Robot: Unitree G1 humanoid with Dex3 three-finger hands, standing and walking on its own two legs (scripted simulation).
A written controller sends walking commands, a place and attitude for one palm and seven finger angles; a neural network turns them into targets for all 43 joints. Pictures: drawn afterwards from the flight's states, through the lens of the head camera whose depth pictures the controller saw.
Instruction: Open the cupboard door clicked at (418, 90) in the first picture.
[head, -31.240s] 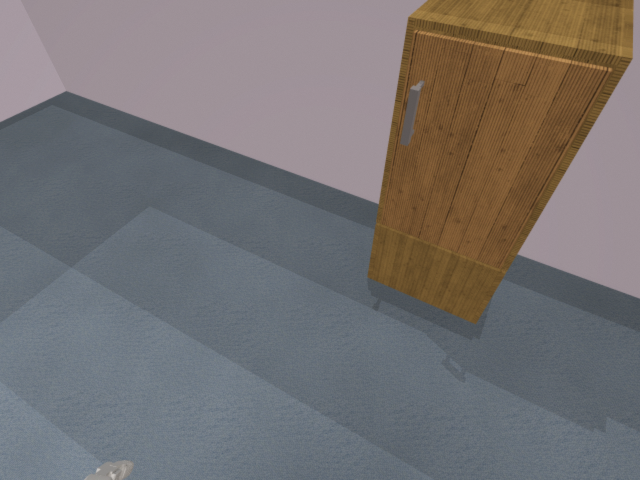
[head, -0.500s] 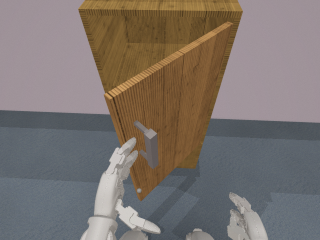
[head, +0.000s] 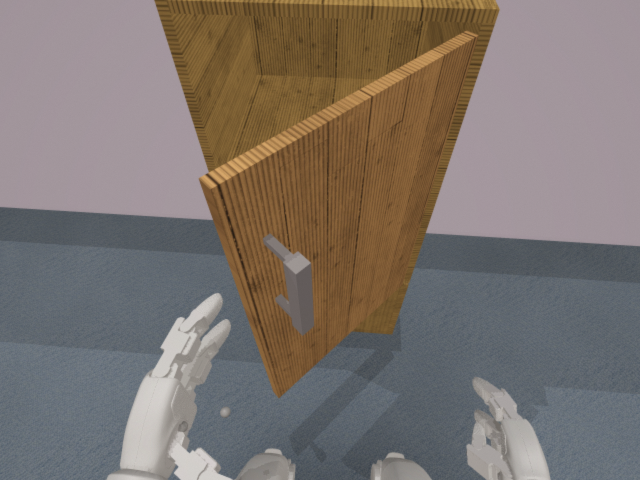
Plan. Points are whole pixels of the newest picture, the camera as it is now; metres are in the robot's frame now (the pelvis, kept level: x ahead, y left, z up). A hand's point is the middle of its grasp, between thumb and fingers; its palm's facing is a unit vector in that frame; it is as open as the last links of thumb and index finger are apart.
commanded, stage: slide the hand sideways off the handle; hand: left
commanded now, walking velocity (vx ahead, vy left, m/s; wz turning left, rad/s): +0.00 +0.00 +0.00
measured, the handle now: (289, 287) +0.33 +0.06 +0.08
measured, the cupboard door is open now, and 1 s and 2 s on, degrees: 48 48 48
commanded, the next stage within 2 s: draw the hand back to the body in 0.04 s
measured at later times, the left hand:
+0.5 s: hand (166, 406) +0.18 +0.15 +0.12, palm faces -0.04 -1.00 -0.07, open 16.3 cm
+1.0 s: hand (40, 348) +0.20 +0.24 +0.18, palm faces +0.26 -0.88 -0.40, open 13.2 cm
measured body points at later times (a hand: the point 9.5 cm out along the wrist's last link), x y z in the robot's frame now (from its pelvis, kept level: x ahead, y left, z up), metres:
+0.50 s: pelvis +0.00 +0.01 +0.02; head +0.01 +0.00 +0.47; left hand +0.17 +0.20 +0.13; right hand +0.18 -0.21 -0.04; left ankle +0.01 +0.13 -0.65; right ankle +0.02 -0.10 -0.65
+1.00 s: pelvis +0.02 +0.03 +0.07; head +0.00 +0.01 +0.52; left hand +0.18 +0.28 +0.20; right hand +0.19 -0.19 -0.01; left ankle +0.01 +0.13 -0.65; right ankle +0.02 -0.10 -0.65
